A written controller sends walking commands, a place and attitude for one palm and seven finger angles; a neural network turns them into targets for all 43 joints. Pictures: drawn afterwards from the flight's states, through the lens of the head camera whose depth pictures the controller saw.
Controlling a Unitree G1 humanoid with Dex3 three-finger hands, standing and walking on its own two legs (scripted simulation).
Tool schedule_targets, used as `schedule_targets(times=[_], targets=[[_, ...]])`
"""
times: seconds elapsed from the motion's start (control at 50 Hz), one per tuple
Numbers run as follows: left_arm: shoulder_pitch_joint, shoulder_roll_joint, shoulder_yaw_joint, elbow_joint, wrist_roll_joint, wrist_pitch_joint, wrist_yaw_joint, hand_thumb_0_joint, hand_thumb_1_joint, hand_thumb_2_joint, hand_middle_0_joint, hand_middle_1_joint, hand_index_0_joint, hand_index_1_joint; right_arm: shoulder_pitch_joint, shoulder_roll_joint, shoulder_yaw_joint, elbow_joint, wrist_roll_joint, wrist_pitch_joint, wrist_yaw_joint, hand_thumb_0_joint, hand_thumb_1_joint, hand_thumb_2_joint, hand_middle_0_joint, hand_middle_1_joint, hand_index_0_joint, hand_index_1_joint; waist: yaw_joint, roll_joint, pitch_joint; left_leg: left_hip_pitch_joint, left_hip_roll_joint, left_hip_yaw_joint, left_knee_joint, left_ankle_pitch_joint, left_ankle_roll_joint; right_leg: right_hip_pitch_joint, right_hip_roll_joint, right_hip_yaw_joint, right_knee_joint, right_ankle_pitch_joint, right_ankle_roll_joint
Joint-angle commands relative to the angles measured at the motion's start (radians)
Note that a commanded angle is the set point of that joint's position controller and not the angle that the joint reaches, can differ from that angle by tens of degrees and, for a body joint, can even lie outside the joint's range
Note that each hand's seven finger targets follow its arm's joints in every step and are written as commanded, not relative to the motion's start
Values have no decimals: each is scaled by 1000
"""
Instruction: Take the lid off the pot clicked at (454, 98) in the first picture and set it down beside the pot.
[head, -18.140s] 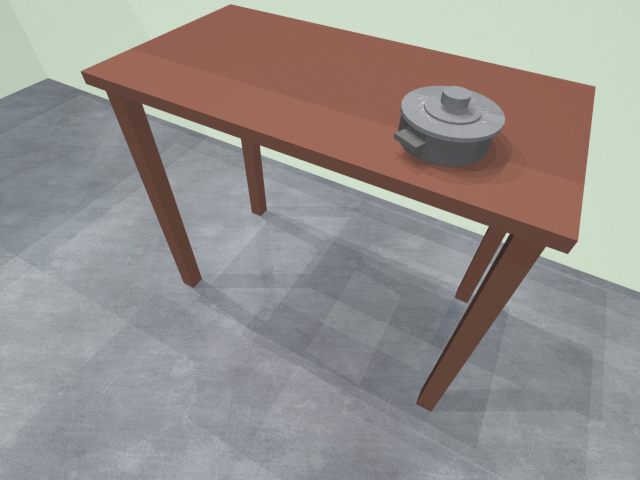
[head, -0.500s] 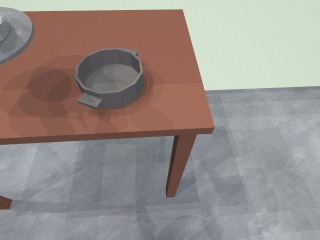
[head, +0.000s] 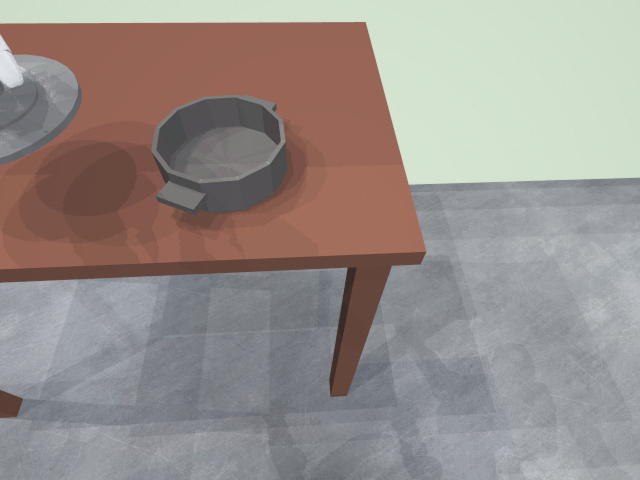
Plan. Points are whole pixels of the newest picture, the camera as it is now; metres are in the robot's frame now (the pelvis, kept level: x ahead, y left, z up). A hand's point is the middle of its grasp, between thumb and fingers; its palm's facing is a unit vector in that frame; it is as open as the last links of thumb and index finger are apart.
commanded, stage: lower the lid onto the table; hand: left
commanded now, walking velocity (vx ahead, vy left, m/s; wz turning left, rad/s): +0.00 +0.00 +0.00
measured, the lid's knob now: out of the picture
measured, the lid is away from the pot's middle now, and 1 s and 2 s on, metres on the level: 0.23 0.23 0.24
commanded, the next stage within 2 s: open the fingers wide in 1.44 s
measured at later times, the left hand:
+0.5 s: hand out of the picture +0.47 +0.33 +0.21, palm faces -0.36 -0.22 -0.91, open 7.0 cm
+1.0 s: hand (3, 139) +0.47 +0.32 +0.17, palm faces -0.42 -0.21 -0.88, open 6.9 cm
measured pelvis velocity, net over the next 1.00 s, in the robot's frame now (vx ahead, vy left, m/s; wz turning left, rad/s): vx -0.02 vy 0.02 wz -0.02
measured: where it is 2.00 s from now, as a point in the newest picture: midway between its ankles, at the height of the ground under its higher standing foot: outside the picture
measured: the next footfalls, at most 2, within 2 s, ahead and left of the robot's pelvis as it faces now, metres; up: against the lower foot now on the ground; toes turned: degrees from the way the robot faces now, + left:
none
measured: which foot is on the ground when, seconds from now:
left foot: down 0.00-1.00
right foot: down 0.00-1.00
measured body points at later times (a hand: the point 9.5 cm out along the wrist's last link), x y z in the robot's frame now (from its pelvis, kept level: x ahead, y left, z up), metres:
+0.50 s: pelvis -0.01 +0.01 +0.00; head +0.06 +0.02 +0.44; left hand +0.49 +0.33 +0.26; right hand +0.00 -0.27 -0.13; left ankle +0.00 +0.10 -0.73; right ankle -0.07 -0.12 -0.73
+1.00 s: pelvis -0.02 +0.02 -0.01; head +0.06 +0.03 +0.43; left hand +0.49 +0.32 +0.23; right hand -0.03 -0.27 -0.13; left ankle +0.00 +0.10 -0.73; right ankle -0.07 -0.12 -0.73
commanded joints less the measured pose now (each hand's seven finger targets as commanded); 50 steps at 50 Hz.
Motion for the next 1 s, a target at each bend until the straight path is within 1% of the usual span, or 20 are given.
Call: schedule_targets(times=[0.0,0.04,0.06,0.1,0.16,0.22,0.34,0.36,0.44,0.46,0.54,0.56,0.64,0.66,0.7,0.76,0.8,0.86,0.94,0.98], targets=[[-552,227,30,-220,29,-14,57,0,628,949,-770,-1115,-916,-1151,90,-175,-60,-54,2,-16,-10,0,-900,-900,200,300,200,300,-9,107,-437,453,-27,-22,49,508,49,-31,37,-4,-32,422,-4],[-483,197,18,-212,4,-24,49,0,628,949,-770,-1115,-916,-1151,93,-173,-56,-59,7,-23,-13,0,-900,-900,200,300,200,300,0,93,-420,453,-23,-17,48,542,47,-27,37,-12,-25,443,-8],[-503,263,64,-208,22,-24,60,0,628,949,-770,-1115,-916,-1151,91,-185,-59,-50,0,-12,-9,0,-900,-900,200,300,200,300,0,82,-434,443,-24,-24,50,506,45,-30,39,-5,-26,417,-2],[-540,202,13,-219,13,-24,58,0,628,949,-770,-1115,-916,-1151,92,-181,-61,-51,2,-11,-9,0,-900,-900,200,300,200,300,-10,96,-403,439,-25,-26,42,466,47,-55,40,-11,-33,388,-5],[-573,252,56,-311,17,-40,65,0,628,949,-770,-1115,-916,-1151,96,-185,-66,-53,-6,-14,-10,0,-900,-900,200,300,200,300,3,172,-499,524,-13,-41,63,592,39,-66,43,-8,-18,405,-7],[-495,237,53,-201,19,-43,64,0,628,949,-770,-1115,-916,-1151,109,-181,-66,-50,0,-14,-10,0,-900,-900,200,300,200,300,-7,105,-421,459,-22,-37,62,511,44,-78,48,-15,-22,372,-7],[-475,212,34,-222,-3,-64,66,0,628,949,-770,-1115,-916,-1151,115,-183,-60,-49,4,-21,-19,0,-900,-900,200,300,200,300,-3,114,-423,460,-17,-34,59,500,41,-95,49,-25,-11,362,-15],[-541,291,85,-271,16,-67,77,0,628,949,-770,-1115,-916,-1151,113,-193,-66,-45,-5,-15,-15,0,-900,-900,200,300,200,300,-1,128,-481,478,-15,-42,63,486,41,-86,48,-12,-12,350,-7],[-497,205,31,-256,-5,-81,69,0,628,949,-770,-1115,-916,-1151,127,-178,-63,-53,5,-29,-20,0,-900,-900,200,300,200,300,-1,158,-467,509,-10,-49,77,581,32,-122,54,-28,2,361,-16],[-522,253,72,-261,11,-78,77,0,628,949,-770,-1115,-916,-1151,128,-190,-71,-42,-5,-22,-16,0,-900,-900,200,300,200,300,-1,156,-490,519,-5,-58,81,558,31,-134,55,-19,-2,335,-9],[-451,149,-5,-171,-12,-84,70,0,628,949,-770,-1115,-916,-1151,132,-183,-59,-43,5,-26,-21,0,-900,-900,200,300,200,300,-8,136,-385,451,-10,-51,63,456,27,-177,56,-37,1,281,-19],[-523,200,31,-220,3,-81,81,0,628,949,-770,-1115,-916,-1151,129,-195,-67,-33,-5,-17,-20,0,-900,-900,200,300,200,300,-11,141,-435,471,-5,-62,65,430,25,-179,55,-27,-4,263,-13],[-519,154,7,-248,-7,-96,78,0,628,949,-770,-1115,-916,-1151,152,-181,-67,-37,-2,-40,-31,0,-900,-900,200,300,200,300,-9,166,-481,532,-4,-72,83,529,19,-204,63,-41,11,275,-22],[-527,223,61,-224,11,-94,87,0,628,949,-770,-1115,-916,-1151,151,-193,-71,-25,-10,-33,-28,0,-900,-900,200,300,200,300,-9,145,-484,512,-4,-74,88,482,23,-199,63,-27,8,263,-13],[-516,164,13,-172,6,-93,84,0,628,949,-770,-1115,-916,-1151,153,-189,-70,-25,-4,-32,-28,0,-900,-900,200,300,200,300,-23,124,-420,459,-13,-67,78,408,28,-212,61,-32,6,249,-15],[-534,235,65,-211,13,-103,95,0,628,949,-770,-1115,-916,-1151,150,-197,-70,-23,-9,-27,-28,0,-900,-900,200,300,200,300,-11,136,-471,460,-7,-66,84,415,24,-194,59,-26,19,258,-14],[-506,158,9,-141,10,-99,94,0,628,949,-770,-1115,-916,-1151,160,-189,-67,-20,-5,-29,-29,0,-900,-900,200,300,200,300,-25,136,-396,435,-13,-63,85,362,28,-234,62,-32,12,230,-16],[-518,252,70,-167,16,-110,104,0,628,949,-770,-1115,-916,-1151,162,-199,-64,-22,-9,-27,-36,0,-900,-900,200,300,200,300,-20,110,-447,402,-14,-51,90,330,33,-186,60,-20,24,252,-12],[-484,194,15,-143,-1,-124,100,0,628,949,-770,-1115,-916,-1151,166,-186,-53,-29,2,-35,-48,0,-900,-900,200,300,200,300,-23,112,-423,371,-18,-37,93,315,38,-185,62,-28,39,264,-17],[-526,252,52,-156,18,-125,108,0,628,949,-770,-1115,-916,-1151,178,-194,-61,-19,-2,-31,-49,0,-900,-900,200,300,200,300,-33,142,-444,386,-14,-44,103,318,38,-199,62,-21,36,265,-13]])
